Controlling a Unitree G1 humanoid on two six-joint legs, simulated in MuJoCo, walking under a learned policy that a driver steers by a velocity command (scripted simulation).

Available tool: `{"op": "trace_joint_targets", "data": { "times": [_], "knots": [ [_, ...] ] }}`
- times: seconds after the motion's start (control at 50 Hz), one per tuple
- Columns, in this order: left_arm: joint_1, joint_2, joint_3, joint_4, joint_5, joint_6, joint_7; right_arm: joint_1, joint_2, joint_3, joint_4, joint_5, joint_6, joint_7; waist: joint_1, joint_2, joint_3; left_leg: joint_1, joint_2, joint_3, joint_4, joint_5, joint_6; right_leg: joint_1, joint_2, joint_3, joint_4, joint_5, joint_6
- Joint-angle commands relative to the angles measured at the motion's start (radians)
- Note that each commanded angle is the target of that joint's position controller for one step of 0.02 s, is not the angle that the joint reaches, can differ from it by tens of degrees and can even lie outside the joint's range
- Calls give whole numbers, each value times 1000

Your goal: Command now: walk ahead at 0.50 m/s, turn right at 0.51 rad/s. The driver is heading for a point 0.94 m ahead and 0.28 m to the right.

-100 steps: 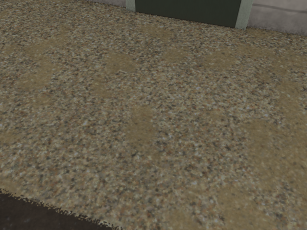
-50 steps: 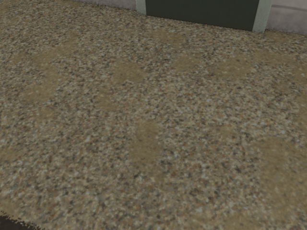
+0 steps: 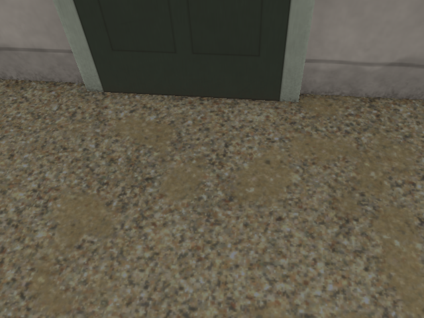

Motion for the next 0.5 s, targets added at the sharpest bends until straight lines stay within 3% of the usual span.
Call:
{"op": "trace_joint_targets", "data": {
  "times": [0.02,0.1,0.16,0.18,0.2,0.22,0.24,0.26,0.28,0.3,0.32,0.34,0.38,0.44,0.5],
  "knots": [
    [4,186,47,-59,-6,-9,17,-97,-42,-5,-84,8,-13,5,0,-115,0,106,-59,42,-165,162,-13,-95,-205,165,-107,97,-114],
    [48,177,50,-41,-14,3,23,-155,-72,-10,-123,17,-24,17,11,-118,1,130,-72,6,-259,143,1,4,-240,246,-29,78,-99],
    [34,183,57,-53,-8,18,32,-104,-110,-23,-119,20,-40,24,-26,-149,-17,210,-78,9,-292,14,30,65,-263,312,67,154,-86],
    [19,167,52,-63,-7,23,31,-21,-129,-34,-97,17,-45,20,-68,-152,-57,328,-84,29,-329,5,54,57,-230,305,138,214,-69],
    [2,127,36,-83,0,23,25,108,-164,-49,-75,3,-50,14,-130,-125,-169,551,-11,-20,-303,-1,102,-13,-172,262,317,219,-41],
    [49,76,21,-104,3,17,24,255,-230,-68,-63,-6,-45,6,-154,29,-316,892,184,-262,-280,-74,189,-265,-56,145,624,3,22],
    [164,50,5,-125,-19,7,22,301,-246,-74,-36,8,-25,14,-104,329,-389,1066,341,-647,-385,-272,287,-545,-3,80,863,-463,57],
    [126,153,25,-105,-31,10,25,261,-147,-50,-58,22,-20,15,-120,188,-276,976,317,-613,-416,-427,253,-632,-88,109,973,-408,61],
    [29,190,36,-122,-27,16,25,205,-103,-38,-72,22,-14,13,-131,88,-148,828,278,-448,-438,-375,214,-641,-122,71,979,-316,66],
    [-14,180,38,-133,-15,19,26,156,-92,-33,-75,11,-10,14,-109,29,-79,699,239,-342,-467,-265,201,-604,-158,50,950,-242,70],
    [-33,161,41,-142,-8,22,23,130,-71,-27,-70,3,-9,14,-90,35,-39,618,207,-262,-494,-176,198,-573,-187,50,911,-197,70],
    [-25,138,40,-149,-13,27,16,119,-68,-25,-63,-3,-11,12,-72,66,-30,562,183,-191,-521,-128,193,-531,-211,42,889,-170,70],
    [-37,101,33,-168,-18,38,11,121,-75,-31,-48,3,-19,13,-66,76,-18,528,168,-95,-563,-52,209,-532,-227,15,859,-136,77],
    [-90,90,28,-208,-11,42,7,134,-110,-43,-30,6,-23,9,-69,39,-8,544,177,2,-590,72,229,-583,-239,12,757,-33,94],
    [-153,80,21,-234,-14,32,-10,138,-129,-47,-24,9,-14,7,-88,27,2,565,149,118,-591,149,209,-558,-229,-23,586,123,89]
  ]
}}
